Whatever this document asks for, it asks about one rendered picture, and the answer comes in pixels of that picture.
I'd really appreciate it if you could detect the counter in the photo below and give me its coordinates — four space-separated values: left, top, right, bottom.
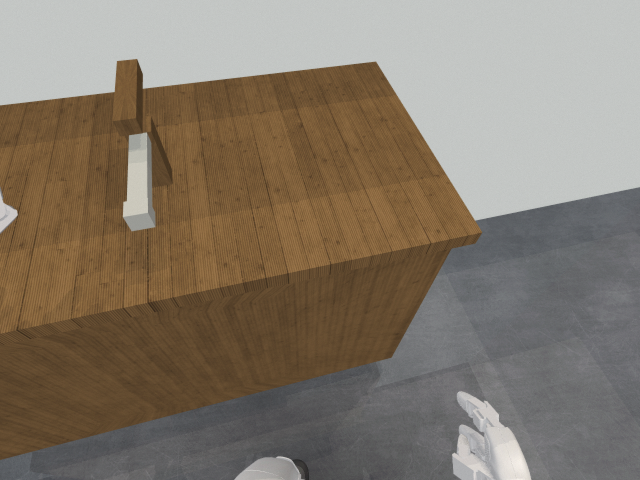
0 59 482 460

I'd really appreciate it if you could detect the robot right hand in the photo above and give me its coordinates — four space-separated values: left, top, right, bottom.
452 391 531 480

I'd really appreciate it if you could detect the robot left thigh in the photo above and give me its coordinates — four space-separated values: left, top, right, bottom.
234 457 304 480

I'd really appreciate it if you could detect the left robot shin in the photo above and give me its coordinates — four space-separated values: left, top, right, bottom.
276 456 300 474

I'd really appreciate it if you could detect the tap lever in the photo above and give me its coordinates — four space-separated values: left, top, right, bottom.
123 132 156 231

